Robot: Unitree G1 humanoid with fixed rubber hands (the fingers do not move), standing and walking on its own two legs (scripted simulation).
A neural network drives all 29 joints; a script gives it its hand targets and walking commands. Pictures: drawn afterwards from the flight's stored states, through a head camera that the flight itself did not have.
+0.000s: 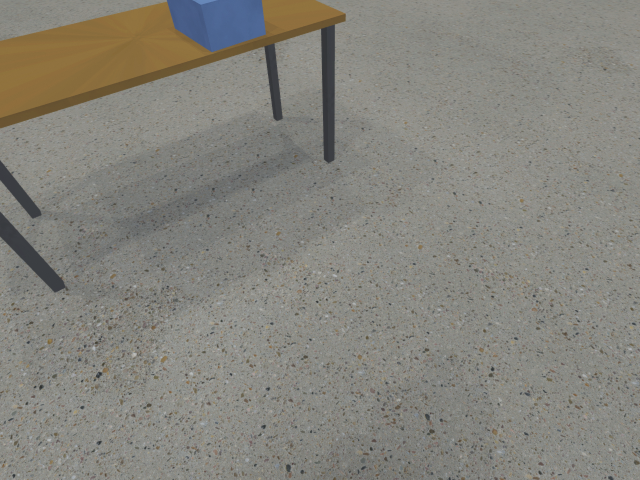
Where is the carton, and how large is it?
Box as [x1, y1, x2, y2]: [167, 0, 265, 51]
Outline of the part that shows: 167,0 175,28 211,51 265,34 261,0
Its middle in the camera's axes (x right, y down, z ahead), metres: -0.37 -0.81 +1.36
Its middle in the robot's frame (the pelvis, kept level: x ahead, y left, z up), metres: +1.57 +0.38 +0.00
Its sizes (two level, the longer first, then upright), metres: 0.288 0.220 0.144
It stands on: a table, 0.71 m high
